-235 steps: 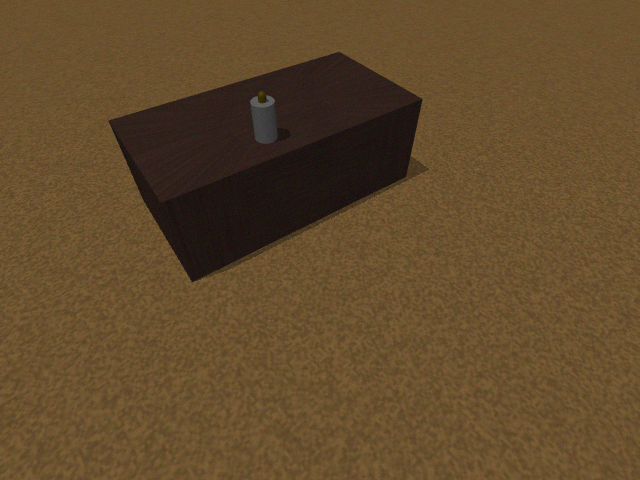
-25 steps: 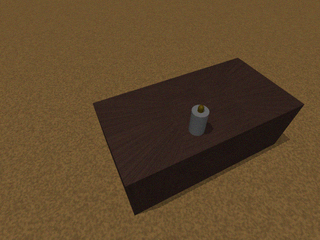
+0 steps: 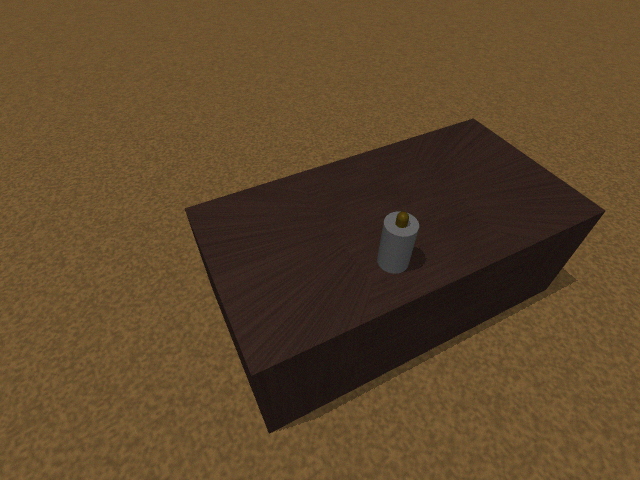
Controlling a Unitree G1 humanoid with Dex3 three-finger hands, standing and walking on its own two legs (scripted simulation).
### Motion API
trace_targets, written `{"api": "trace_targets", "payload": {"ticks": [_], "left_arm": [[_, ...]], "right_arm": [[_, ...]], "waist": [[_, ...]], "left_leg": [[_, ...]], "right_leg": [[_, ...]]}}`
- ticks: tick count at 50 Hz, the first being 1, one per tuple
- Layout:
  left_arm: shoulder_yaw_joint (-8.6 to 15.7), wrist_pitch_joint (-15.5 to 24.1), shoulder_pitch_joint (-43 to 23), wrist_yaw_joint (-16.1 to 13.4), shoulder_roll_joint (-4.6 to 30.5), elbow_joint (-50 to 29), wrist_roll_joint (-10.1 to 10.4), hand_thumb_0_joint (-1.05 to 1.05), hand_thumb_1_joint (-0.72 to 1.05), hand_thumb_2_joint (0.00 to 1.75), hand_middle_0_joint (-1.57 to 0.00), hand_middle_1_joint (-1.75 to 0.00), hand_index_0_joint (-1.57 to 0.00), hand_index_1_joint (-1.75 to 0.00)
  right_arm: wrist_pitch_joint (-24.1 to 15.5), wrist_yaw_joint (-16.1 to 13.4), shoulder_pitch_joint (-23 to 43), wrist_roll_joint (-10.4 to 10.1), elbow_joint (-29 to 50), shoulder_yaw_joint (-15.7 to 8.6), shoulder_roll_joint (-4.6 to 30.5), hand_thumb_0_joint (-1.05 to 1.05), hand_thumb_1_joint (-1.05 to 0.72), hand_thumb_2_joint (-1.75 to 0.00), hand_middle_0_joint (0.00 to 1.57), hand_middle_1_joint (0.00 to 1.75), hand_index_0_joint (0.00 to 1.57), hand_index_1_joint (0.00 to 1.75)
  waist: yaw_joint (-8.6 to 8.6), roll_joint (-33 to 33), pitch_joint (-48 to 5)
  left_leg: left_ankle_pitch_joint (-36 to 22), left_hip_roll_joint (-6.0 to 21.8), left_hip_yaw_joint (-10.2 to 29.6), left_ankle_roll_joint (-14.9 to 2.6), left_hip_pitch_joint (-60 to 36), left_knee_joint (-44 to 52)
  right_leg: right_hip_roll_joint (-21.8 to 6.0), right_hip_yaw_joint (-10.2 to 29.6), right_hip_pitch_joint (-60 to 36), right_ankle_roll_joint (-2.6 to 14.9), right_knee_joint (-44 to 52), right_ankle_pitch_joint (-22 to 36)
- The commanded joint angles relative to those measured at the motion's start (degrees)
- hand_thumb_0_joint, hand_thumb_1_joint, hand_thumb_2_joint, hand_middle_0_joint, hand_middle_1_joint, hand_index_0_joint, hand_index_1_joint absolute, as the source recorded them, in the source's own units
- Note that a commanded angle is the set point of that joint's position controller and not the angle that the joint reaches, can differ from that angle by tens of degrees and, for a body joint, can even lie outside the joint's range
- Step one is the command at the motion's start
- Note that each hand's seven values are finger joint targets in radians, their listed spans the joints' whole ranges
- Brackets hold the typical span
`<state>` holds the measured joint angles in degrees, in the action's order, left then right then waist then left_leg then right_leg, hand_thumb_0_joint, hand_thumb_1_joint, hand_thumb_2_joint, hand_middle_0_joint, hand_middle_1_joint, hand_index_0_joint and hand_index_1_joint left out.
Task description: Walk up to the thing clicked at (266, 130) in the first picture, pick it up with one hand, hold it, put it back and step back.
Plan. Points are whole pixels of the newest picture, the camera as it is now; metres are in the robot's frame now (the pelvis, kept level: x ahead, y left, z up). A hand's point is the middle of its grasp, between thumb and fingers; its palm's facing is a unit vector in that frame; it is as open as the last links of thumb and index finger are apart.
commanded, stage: walk up
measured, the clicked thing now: (397, 238) +0.73 -0.18 -0.27
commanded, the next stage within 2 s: stand in 0.18 s
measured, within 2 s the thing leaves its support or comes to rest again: neither
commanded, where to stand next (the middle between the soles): +0.06 +0.00 m, yaw +0 degrees
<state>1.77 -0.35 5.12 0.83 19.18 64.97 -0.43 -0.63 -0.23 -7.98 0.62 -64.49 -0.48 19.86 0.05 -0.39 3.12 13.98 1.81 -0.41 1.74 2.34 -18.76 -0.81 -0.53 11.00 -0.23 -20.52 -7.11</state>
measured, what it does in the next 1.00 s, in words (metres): stands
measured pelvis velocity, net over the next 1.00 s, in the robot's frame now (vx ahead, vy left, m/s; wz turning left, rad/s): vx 0.02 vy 0.00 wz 0.02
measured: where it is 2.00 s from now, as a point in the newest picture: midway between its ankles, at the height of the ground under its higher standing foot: outside the picture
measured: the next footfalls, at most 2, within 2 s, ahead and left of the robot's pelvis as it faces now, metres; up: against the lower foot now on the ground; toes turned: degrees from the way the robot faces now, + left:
none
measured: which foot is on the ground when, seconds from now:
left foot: down 0.00-1.00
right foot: down 0.00-1.00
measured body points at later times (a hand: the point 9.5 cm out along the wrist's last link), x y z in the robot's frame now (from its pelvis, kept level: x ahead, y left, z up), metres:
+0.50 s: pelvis +0.01 +0.00 +0.00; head +0.02 +0.00 +0.45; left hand +0.09 +0.31 -0.13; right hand +0.09 -0.30 -0.14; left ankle -0.04 +0.14 -0.75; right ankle +0.05 -0.12 -0.75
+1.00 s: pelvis +0.02 +0.00 +0.00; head +0.03 -0.01 +0.45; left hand +0.10 +0.30 -0.13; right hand +0.09 -0.31 -0.13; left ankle -0.04 +0.14 -0.75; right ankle +0.05 -0.12 -0.75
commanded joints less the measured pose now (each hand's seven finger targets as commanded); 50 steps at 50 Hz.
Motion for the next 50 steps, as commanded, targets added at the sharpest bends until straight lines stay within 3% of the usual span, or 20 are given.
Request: {"api": "trace_targets", "payload": {"ticks": [1,12,19,37,42,50], "left_arm": [[1.9,1.1,-3.0,-0.5,11.6,-3.6,0.2,0.00,0.90,0.90,-0.20,-0.30,-0.20,-0.30],[1.3,1.9,-2.5,-0.9,12.8,-2.9,0.1,0.00,0.90,0.90,-0.20,-0.30,-0.20,-0.30],[0.7,2.1,-2.3,-1.1,12.5,-2.9,0.2,0.00,0.90,0.90,-0.20,-0.30,-0.20,-0.30],[0.7,2.1,-2.3,-1.3,13.7,-2.8,0.3,0.00,0.90,0.90,-0.20,-0.30,-0.20,-0.30],[0.6,2.3,-1.9,-1.3,13.6,-2.8,0.2,0.00,0.90,0.90,-0.20,-0.30,-0.20,-0.30],[0.6,2.1,-2.0,-1.3,13.6,-2.7,0.2,0.00,0.90,0.90,-0.20,-0.30,-0.20,-0.30]], "right_arm": [[-1.5,-0.7,2.6,0.0,3.3,-2.3,12.8,0.00,-0.90,-0.90,0.20,0.30,0.20,0.30],[-1.0,-0.5,3.0,0.0,3.5,-2.1,12.3,0.00,-0.90,-0.90,0.20,0.30,0.20,0.30],[-1.0,-0.4,3.1,0.0,3.4,-2.0,12.6,0.00,-0.90,-0.90,0.20,0.30,0.20,0.30],[-0.7,-0.3,2.6,-0.1,3.2,-1.7,12.3,0.00,-0.90,-0.90,0.20,0.30,0.20,0.30],[-0.8,-0.3,2.2,-0.1,3.3,-1.8,12.5,0.00,-0.90,-0.90,0.20,0.30,0.20,0.30],[-0.7,-0.4,1.8,0.0,3.3,-1.7,12.3,0.00,-0.90,-0.90,0.20,0.30,0.20,0.30]], "waist": [[-0.59,1.3,-3.2],[-0.06,1.4,-4.1],[-0.03,1.3,-4.6],[-0.14,0.4,-4.3],[-0.04,0.7,-5.7],[-0.11,0.1,-4.4]], "left_leg": [[-6.3,5.7,4.4,-3.12,5.5,4.7],[-7.3,6.0,4.4,-2.46,4.2,4.9],[-11.3,6.1,4.1,-2.20,3.2,4.6],[-9.7,6.0,4.0,-2.11,2.8,4.9],[-12.6,6.2,3.9,-2.03,2.4,4.5],[-11.1,6.1,4.0,-2.05,3.0,4.6]], "right_leg": [[-5.7,6.1,-5.2,1.48,2.3,5.2],[-6.5,6.0,-5.8,1.87,2.4,5.8],[-6.8,5.3,-6.4,1.75,1.9,11.0],[-6.7,5.2,-6.3,1.60,2.6,8.1],[-7.0,5.0,-8.1,1.92,1.9,13.0],[-6.8,5.0,-7.0,1.79,2.5,10.4]]}}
